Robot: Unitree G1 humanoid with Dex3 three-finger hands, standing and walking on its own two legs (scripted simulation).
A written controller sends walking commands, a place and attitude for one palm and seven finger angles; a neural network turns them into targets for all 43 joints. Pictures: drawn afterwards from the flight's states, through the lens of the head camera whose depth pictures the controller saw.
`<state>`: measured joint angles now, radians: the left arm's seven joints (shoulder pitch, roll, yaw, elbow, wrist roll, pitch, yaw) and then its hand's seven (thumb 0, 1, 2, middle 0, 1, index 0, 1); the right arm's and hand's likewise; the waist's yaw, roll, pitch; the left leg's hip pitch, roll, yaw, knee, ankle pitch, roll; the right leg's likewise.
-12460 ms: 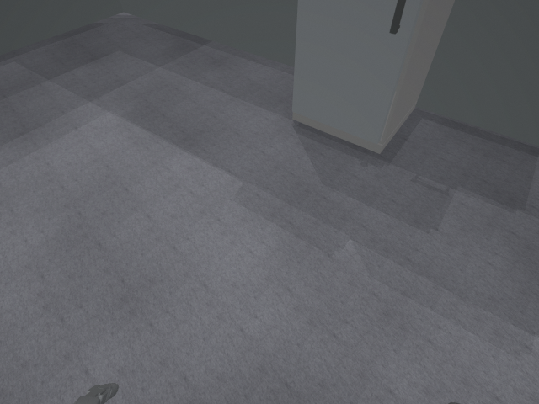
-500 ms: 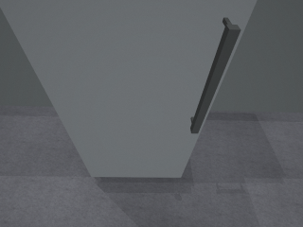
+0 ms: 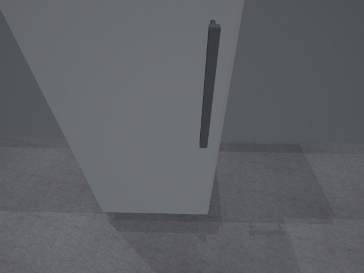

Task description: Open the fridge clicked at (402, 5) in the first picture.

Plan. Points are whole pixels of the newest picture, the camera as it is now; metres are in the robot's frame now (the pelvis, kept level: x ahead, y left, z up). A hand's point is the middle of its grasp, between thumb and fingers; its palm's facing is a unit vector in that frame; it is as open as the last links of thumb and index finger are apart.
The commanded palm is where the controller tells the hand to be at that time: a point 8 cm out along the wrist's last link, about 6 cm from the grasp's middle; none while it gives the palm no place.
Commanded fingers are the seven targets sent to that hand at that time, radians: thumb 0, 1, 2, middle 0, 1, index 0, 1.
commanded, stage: come to a stop and stand still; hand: right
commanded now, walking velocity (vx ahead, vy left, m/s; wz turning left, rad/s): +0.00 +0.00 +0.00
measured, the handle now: (207, 93) +0.57 -0.04 +0.13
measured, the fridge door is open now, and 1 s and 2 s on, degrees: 0 0 0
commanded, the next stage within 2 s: none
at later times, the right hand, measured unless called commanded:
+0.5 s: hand out of the picture -0.05 -0.24 -0.17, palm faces +0.04 +0.99 -0.14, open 7.4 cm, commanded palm none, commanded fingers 0.00 -0.90 -0.90 0.20 0.30 0.20 0.30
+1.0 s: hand out of the picture -0.15 -0.24 -0.17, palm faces +0.03 +0.99 -0.15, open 7.4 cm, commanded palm none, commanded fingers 0.00 -0.90 -0.90 0.20 0.30 0.20 0.30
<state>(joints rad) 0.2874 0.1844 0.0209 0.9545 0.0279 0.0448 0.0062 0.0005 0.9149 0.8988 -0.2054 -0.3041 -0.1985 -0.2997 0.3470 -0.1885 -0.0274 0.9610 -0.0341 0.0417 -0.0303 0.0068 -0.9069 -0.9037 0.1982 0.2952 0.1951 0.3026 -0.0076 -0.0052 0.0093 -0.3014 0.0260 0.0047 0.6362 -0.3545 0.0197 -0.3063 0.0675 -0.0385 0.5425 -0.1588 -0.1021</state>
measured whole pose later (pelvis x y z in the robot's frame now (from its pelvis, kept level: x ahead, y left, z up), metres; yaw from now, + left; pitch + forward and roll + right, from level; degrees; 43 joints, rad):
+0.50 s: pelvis -0.08 -0.07 +0.01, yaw +0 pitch -2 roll +2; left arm 0.39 0.09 0.00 1.05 0.02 0.00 0.04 0.00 0.91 0.90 -0.20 -0.30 -0.20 -0.30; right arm 0.31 -0.17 -0.04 1.00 -0.02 0.03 -0.03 0.01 -0.91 -0.90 0.20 0.30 0.19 0.30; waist 0.01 0.06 -0.01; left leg -0.31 0.01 -0.03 0.69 -0.36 0.01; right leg -0.22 0.08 -0.04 0.45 -0.21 -0.11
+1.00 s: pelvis -0.11 -0.09 +0.01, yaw +1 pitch -2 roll +0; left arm 0.33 0.13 0.01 1.09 0.02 0.00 0.03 0.00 0.91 0.90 -0.21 -0.30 -0.20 -0.30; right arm 0.40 -0.13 0.00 1.10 -0.02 0.02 -0.03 0.01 -0.91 -0.90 0.20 0.30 0.19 0.30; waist 0.00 0.02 0.00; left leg -0.20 0.03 -0.03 0.44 -0.22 0.01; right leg -0.22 0.11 -0.06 0.35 -0.11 -0.11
